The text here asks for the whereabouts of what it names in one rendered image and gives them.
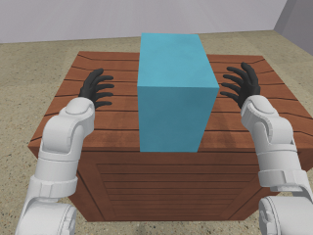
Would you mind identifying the left robot forearm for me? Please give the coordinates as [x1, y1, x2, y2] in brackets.
[15, 97, 95, 235]

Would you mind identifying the robot right hand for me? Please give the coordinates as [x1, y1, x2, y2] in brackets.
[220, 62, 261, 109]

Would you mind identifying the carton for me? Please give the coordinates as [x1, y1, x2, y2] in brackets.
[137, 32, 220, 153]

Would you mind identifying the robot left hand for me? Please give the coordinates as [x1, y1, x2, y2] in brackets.
[78, 68, 114, 110]

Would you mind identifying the left robot upper arm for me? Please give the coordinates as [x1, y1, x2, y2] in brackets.
[17, 201, 77, 235]

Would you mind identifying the right robot forearm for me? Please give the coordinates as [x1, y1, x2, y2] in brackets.
[240, 95, 313, 204]

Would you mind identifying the pedestal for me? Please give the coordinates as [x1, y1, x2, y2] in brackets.
[27, 51, 313, 222]

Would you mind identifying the right robot upper arm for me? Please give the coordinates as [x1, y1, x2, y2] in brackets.
[258, 196, 313, 235]

